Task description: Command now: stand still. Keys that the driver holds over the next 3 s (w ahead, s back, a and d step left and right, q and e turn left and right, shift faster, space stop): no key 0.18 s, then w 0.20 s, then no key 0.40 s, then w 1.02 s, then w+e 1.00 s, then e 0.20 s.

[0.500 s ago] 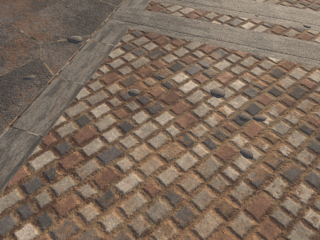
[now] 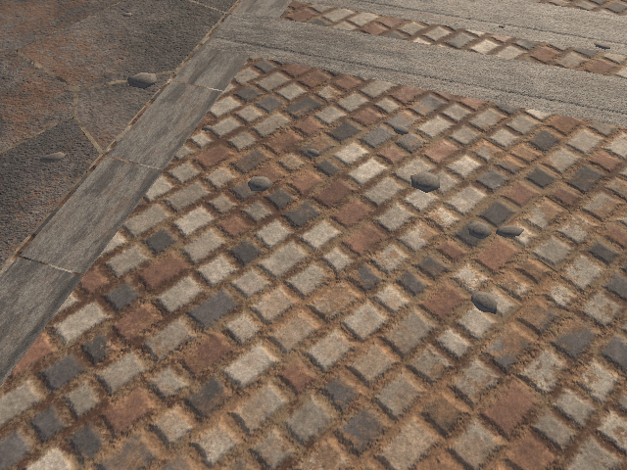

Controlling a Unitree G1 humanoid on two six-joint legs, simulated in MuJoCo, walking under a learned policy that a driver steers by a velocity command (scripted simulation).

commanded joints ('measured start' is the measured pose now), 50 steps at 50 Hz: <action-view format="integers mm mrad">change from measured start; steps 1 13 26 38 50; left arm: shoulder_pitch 44 107 118 62 -20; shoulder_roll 98 92 59 81 169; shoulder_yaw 16 23 21 41 86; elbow -12 7 -62 -49 -96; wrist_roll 0 -17 -2 -1 -31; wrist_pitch -6 -11 -74 1 -85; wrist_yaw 4 14 -3 6 -15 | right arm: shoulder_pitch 7 40 348 122 18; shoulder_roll -95 -104 -190 -131 -93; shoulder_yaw -19 -24 -49 7 -9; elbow -17 71 151 136 60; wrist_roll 1 17 12 22 33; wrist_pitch -8 -7 -74 -50 -87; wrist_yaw -6 -12 30 5 21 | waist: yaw -1 -9 -132 27 -25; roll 3 -4 267 49 -136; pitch -19 78 -111 -81 13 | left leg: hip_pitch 78 -49 416 50 -246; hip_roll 46 21 336 146 99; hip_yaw -46 -44 -421 -72 -25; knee -79 -102 -156 -152 269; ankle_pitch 218 -442 823 528 -267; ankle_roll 35 68 256 101 91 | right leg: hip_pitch -78 -166 -409 95 -51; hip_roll -13 -1 78 -16 -291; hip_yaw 13 25 -23 27 419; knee -99 -106 516 -101 -367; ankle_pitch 145 -364 -179 433 -215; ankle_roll -20 -87 29 -38 -220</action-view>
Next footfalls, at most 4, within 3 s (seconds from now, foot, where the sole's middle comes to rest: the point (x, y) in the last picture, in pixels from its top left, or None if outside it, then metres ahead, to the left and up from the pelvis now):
0.76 right None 0.17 -0.11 -0.77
1.10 left None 0.21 0.15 -0.77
1.60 right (370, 436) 0.58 -0.08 -0.77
2.14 left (274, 315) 0.89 0.15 -0.77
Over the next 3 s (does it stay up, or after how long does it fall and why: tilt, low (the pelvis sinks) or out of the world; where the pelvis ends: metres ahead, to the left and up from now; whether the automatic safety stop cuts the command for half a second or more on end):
stays up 1.09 -0.14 0.01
